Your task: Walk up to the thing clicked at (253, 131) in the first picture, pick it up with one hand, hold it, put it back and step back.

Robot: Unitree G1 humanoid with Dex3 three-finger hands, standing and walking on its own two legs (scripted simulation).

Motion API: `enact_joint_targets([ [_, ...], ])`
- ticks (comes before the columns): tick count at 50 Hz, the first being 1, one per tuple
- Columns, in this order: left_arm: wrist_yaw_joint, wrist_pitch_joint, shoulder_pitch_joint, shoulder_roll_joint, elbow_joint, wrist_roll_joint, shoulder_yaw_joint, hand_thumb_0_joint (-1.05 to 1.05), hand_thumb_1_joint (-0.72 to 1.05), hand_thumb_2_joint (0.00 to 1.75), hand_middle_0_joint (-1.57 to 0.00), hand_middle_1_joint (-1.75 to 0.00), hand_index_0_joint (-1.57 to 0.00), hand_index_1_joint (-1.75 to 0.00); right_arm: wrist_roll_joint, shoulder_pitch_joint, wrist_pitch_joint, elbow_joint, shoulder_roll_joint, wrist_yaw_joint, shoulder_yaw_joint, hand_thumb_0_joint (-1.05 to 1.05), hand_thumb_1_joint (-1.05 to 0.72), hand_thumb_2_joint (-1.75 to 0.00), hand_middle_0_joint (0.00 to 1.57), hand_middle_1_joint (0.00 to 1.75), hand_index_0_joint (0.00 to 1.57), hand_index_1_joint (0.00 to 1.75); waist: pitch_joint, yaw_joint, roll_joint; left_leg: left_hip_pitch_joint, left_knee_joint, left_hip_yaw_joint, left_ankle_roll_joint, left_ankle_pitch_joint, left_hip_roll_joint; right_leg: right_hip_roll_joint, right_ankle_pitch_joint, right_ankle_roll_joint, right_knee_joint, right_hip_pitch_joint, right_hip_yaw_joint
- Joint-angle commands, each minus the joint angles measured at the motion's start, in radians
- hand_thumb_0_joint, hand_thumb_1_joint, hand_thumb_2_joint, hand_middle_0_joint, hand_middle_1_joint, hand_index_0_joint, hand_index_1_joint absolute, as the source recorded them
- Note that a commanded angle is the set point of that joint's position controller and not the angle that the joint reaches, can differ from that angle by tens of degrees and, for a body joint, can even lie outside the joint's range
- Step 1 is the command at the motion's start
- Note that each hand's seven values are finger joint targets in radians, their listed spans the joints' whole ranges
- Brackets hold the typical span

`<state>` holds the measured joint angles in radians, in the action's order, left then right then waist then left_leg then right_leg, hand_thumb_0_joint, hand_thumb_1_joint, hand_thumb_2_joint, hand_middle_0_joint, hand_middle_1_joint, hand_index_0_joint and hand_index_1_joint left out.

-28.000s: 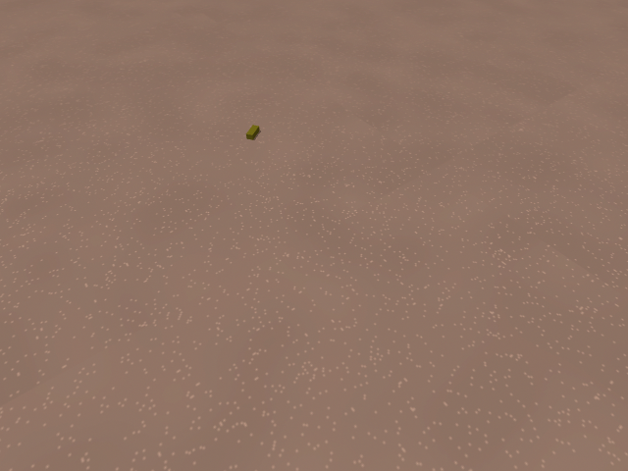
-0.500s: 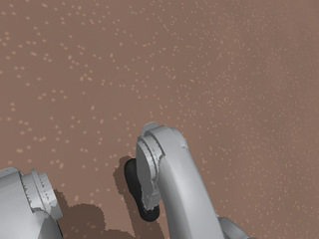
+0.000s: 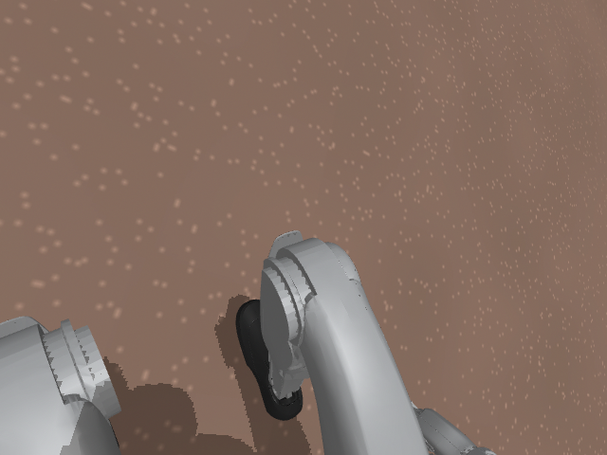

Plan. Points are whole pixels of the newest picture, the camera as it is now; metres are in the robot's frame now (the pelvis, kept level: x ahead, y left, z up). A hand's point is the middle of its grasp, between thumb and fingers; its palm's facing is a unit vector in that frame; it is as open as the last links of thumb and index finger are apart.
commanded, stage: open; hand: left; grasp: from above
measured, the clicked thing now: out of the picture +0.46 +0.34 -0.28
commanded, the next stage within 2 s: withdraw in 0.26 s
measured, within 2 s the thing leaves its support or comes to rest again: neither
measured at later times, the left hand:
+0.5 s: hand out of the picture +0.45 +0.34 -0.23, palm faces -0.41 -0.13 -0.90, open 12.2 cm
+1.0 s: hand out of the picture +0.43 +0.37 -0.08, palm faces -0.53 -0.14 -0.84, open 12.4 cm
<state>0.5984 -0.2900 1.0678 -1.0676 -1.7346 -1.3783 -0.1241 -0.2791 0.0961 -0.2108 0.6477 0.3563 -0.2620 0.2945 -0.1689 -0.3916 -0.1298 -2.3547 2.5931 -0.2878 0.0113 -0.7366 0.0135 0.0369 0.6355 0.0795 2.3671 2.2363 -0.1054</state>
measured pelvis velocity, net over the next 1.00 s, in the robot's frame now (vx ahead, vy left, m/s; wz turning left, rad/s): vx -0.01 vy -0.01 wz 0.11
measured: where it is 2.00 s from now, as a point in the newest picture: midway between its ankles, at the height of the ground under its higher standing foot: (198, 429)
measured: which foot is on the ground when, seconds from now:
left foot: down 0.00-1.00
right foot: down 0.00-1.00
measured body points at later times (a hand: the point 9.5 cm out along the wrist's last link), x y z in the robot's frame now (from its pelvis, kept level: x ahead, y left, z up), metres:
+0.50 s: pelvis +0.00 +0.00 +0.00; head +0.27 +0.14 +0.33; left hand +0.47 +0.34 -0.18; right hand +0.05 -0.26 -0.04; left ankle +0.06 +0.12 -0.26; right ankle +0.13 -0.14 -0.26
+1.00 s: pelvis -0.01 -0.01 +0.05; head +0.22 +0.09 +0.42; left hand +0.45 +0.37 -0.04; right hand +0.10 -0.27 -0.05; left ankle +0.06 +0.12 -0.26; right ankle +0.13 -0.14 -0.26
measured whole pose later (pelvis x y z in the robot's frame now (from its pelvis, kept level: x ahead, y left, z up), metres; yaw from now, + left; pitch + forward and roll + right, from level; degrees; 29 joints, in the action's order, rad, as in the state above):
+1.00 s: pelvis -0.01 -0.01 +0.05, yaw +6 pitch +32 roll -11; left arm 0.06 -0.17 1.00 -0.84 -1.28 -1.14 -0.03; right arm -0.12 0.14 -0.01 0.62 0.35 -0.18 0.11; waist -0.01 -0.24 0.05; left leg -2.28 2.36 -0.16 -0.01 -0.66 0.02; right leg -0.02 0.62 0.06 2.23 2.18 -0.03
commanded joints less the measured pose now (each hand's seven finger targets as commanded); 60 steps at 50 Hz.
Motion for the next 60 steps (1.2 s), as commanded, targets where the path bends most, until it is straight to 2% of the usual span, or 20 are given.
enact_joint_targets([
  [1, 0.031, 0.0, 0.238, -0.224, 0.109, 0.021, -0.012, 0.0, -0.07, 0.61, -0.44, -0.63, -0.45, -0.63, 0.007, 0.179, 0.006, 0.006, 0.346, 0.013, -0.114, 0.0, -0.89, -0.9, 0.2, 0.3, 0.2, 0.3, 0.614, -0.057, 0.568, 0.525, -0.319, 0.108, 0.0, 0.261, -0.039, 0.033, -0.247, -0.088, -0.146, -0.298, -0.177],
  [3, 0.024, 0.004, 0.226, -0.209, 0.08, 0.026, 0.0, 0.0, -0.08, 0.62, -0.43, -0.65, -0.44, -0.64, 0.008, 0.175, 0.004, 0.006, 0.325, 0.012, -0.094, 0.0, -0.89, -0.9, 0.2, 0.3, 0.2, 0.3, 0.585, -0.063, 0.537, 0.504, -0.303, 0.111, -0.004, 0.242, -0.038, 0.028, -0.239, -0.085, -0.145, -0.299, -0.175],
  [7, 0.022, 0.0, 0.236, -0.232, 0.119, 0.028, -0.015, 0.0, -0.12, 0.66, -0.39, -0.69, -0.4, -0.68, 0.009, 0.196, 0.006, 0.011, 0.338, 0.014, -0.105, 0.0, -0.89, -0.9, 0.2, 0.3, 0.2, 0.3, 0.624, -0.059, 0.559, 0.54, -0.306, 0.114, -0.003, 0.277, -0.039, 0.029, -0.26, -0.086, -0.151, -0.316, -0.173],
  [9, 0.017, -0.004, 0.227, -0.208, 0.122, 0.035, 0.006, 0.0, -0.14, 0.68, -0.38, -0.69, -0.38, -0.68, 0.01, 0.191, 0.003, 0.011, 0.339, 0.014, -0.109, 0.0, -0.89, -0.9, 0.2, 0.3, 0.2, 0.3, 0.633, -0.064, 0.552, 0.545, -0.298, 0.12, -0.005, 0.279, -0.04, 0.033, -0.265, -0.083, -0.157, -0.326, -0.17],
  [15, 0.024, -0.008, 0.222, -0.243, 0.113, 0.035, -0.017, 0.0, -0.2, 0.72, -0.32, -0.76, -0.33, -0.75, 0.012, 0.2, 0.013, 0.012, 0.34, 0.022, -0.099, 0.0, -0.89, -0.9, 0.2, 0.3, 0.2, 0.3, 0.62, -0.057, 0.54, 0.507, -0.298, 0.124, -0.008, 0.283, -0.036, 0.033, -0.264, -0.088, -0.161, -0.336, -0.172],
  [18, 0.023, -0.006, 0.222, -0.247, 0.108, 0.03, -0.009, 0.0, -0.21, 0.74, -0.32, -0.75, -0.33, -0.74, 0.013, 0.189, 0.013, 0.006, 0.336, 0.028, -0.096, 0.0, -0.89, -0.9, 0.2, 0.3, 0.2, 0.3, 0.614, -0.062, 0.544, 0.514, -0.305, 0.127, -0.007, 0.26, -0.038, 0.033, -0.25, -0.088, -0.164, -0.342, -0.167],
  [19, 0.018, -0.006, 0.253, -0.226, 0.144, 0.033, 0.019, 0.0, -0.23, 0.76, -0.31, -0.77, -0.33, -0.75, 0.015, 0.181, 0.008, 0.002, 0.343, 0.031, -0.104, 0.0, -0.9, -0.9, 0.2, 0.3, 0.2, 0.3, 0.607, -0.063, 0.548, 0.508, -0.3, 0.135, -0.009, 0.232, -0.035, 0.031, -0.232, -0.087, -0.169, -0.332, -0.161],
  [23, 0.038, 0.0, 0.299, -0.297, 0.234, 0.034, -0.036, 0.0, -0.26, 0.78, -0.3, -0.77, -0.31, -0.76, 0.021, 0.189, 0.009, -0.002, 0.35, 0.034, -0.113, 0.0, -0.9, -0.9, 0.2, 0.3, 0.2, 0.3, 0.689, -0.031, 0.621, 0.572, -0.334, 0.12, 0.003, 0.247, -0.04, 0.027, -0.237, -0.093, -0.158, -0.322, -0.168],
  [25, 0.044, 0.022, 0.305, -0.268, 0.251, 0.028, -0.033, 0.0, -0.25, 0.77, -0.31, -0.76, -0.31, -0.76, 0.02, 0.197, 0.003, 0.002, 0.335, 0.028, -0.126, 0.0, -0.9, -0.9, 0.2, 0.3, 0.2, 0.3, 0.721, -0.033, 0.659, 0.613, -0.331, 0.127, 0.007, 0.264, -0.043, 0.026, -0.254, -0.095, -0.15, -0.313, -0.162],
  [27, 0.05, 0.047, 0.328, -0.27, 0.299, 0.041, -0.064, 0.0, -0.26, 0.78, -0.29, -0.76, -0.3, -0.76, 0.027, 0.205, -0.004, 0.01, 0.332, 0.015, -0.146, 0.0, -0.9, -0.9, 0.2, 0.3, 0.2, 0.3, 0.757, -0.017, 0.688, 0.632, -0.339, 0.13, 0.012, 0.284, -0.04, 0.02, -0.269, -0.096, -0.148, -0.301, -0.16],
  [30, 0.042, 0.103, 0.282, -0.235, 0.425, 0.082, -0.096, 0.0, -0.27, 0.79, -0.29, -0.76, -0.29, -0.76, 0.05, 0.206, 0.006, -0.004, 0.311, 0.005, -0.186, 0.0, -0.9, -0.9, 0.2, 0.3, 0.2, 0.3, 0.888, 0.058, 0.79, 0.689, -0.386, 0.147, 0.021, 0.336, -0.033, 0.015, -0.3, -0.11, -0.158, -0.304, -0.145],
  [32, 0.002, 0.156, 0.226, -0.15, 0.395, 0.101, -0.058, 0.0, -0.27, 0.79, -0.29, -0.76, -0.29, -0.76, 0.065, 0.208, 0.02, 0.02, 0.288, -0.007, -0.21, 0.0, -0.9, -0.9, 0.2, 0.3, 0.2, 0.3, 0.854, 0.069, 0.779, 0.654, -0.398, 0.168, 0.018, 0.335, -0.027, 0.017, -0.292, -0.115, -0.162, -0.26, -0.134],
  [35, -0.101, 0.217, 0.217, -0.092, 0.429, 0.141, -0.017, 0.0, -0.28, 0.81, -0.27, -0.78, -0.27, -0.78, 0.108, 0.226, 0.05, 0.019, 0.281, -0.009, -0.244, 0.0, -0.9, -0.9, 0.2, 0.3, 0.2, 0.3, 0.852, 0.087, 0.671, 0.578, -0.402, 0.191, -0.004, 0.319, -0.02, 0.018, -0.273, -0.114, -0.208, -0.257, -0.106],
  [37, -0.187, 0.235, 0.21, 0.004, 0.447, 0.181, 0.039, 0.0, -0.28, 0.81, -0.28, -0.79, -0.28, -0.79, 0.125, 0.245, 0.077, 0.02, 0.267, -0.005, -0.257, 0.0, -0.9, -0.9, 0.2, 0.3, 0.2, 0.3, 0.83, 0.067, 0.599, 0.549, -0.425, 0.19, -0.016, 0.289, -0.015, 0.015, -0.251, -0.112, -0.239, -0.283, -0.093],
  [43, -0.471, 0.201, 0.193, 0.062, 0.526, 0.231, 0.101, 0.0, -0.25, 0.8, -0.33, -0.75, -0.32, -0.76, 0.162, 0.282, 0.171, -0.01, 0.277, 0.055, -0.291, 0.0, -0.9, -0.9, 0.2, 0.3, 0.2, 0.3, 0.712, 0.053, 0.407, 0.51, -0.485, 0.172, -0.029, 0.228, 0.007, -0.01, -0.183, -0.119, -0.32, -0.314, -0.066],
  [47, -0.539, 0.123, 0.179, 0.021, 0.583, 0.261, 0.069, 0.0, -0.2, 0.76, -0.36, -0.71, -0.36, -0.72, 0.162, 0.272, 0.207, -0.039, 0.256, 0.109, -0.289, 0.0, -0.9, -0.9, 0.2, 0.3, 0.2, 0.3, 0.717, 0.081, 0.295, 0.45, -0.474, 0.198, -0.039, 0.17, 0.021, -0.016, -0.107, -0.125, -0.36, -0.371, -0.042],
  [50, -0.527, 0.035, 0.19, -0.032, 0.603, 0.249, 0.032, 0.0, -0.2, 0.76, -0.36, -0.72, -0.36, -0.72, 0.16, 0.259, 0.217, -0.045, 0.237, 0.135, -0.269, 0.0, -0.9, -0.9, 0.2, 0.3, 0.2, 0.3, 0.75, 0.098, 0.277, 0.423, -0.446, 0.212, -0.042, 0.164, 0.024, -0.021, -0.092, -0.119, -0.361, -0.388, -0.034],
  [53, -0.459, -0.058, 0.242, -0.07, 0.619, 0.201, -0.002, 0.0, -0.2, 0.75, -0.38, -0.69, -0.37, -0.7, 0.149, 0.246, 0.224, -0.036, 0.222, 0.15, -0.25, 0.0, -0.9, -0.9, 0.2, 0.3, 0.2, 0.3, 0.805, 0.103, 0.343, 0.473, -0.426, 0.217, -0.031, 0.18, 0.017, -0.018, -0.111, -0.113, -0.338, -0.375, -0.039],
  [57, -0.318, -0.099, 0.343, -0.022, 0.568, 0.122, 0.036, 0.0, -0.2, 0.75, -0.36, -0.69, -0.36, -0.7, 0.131, 0.233, 0.228, -0.018, 0.228, 0.15, -0.242, 0.0, -0.9, -0.9, 0.2, 0.3, 0.2, 0.3, 0.803, 0.076, 0.484, 0.572, -0.444, 0.203, -0.015, 0.154, 0.014, -0.011, -0.098, -0.12, -0.294, -0.253, -0.067],
  [60, -0.226, -0.076, 0.397, -0.009, 0.474, 0.081, 0.052, 0.0, -0.21, 0.75, -0.35, -0.7, -0.34, -0.71, 0.12, 0.238, 0.218, 0.004, 0.227, 0.148, -0.24, 0.0, -0.9, -0.9, 0.2, 0.3, 0.2, 0.3, 0.792, 0.062, 0.531, 0.586, -0.47, 0.194, -0.015, 0.106, 0.009, -0.011, -0.087, -0.117, -0.27, -0.195, -0.086],
])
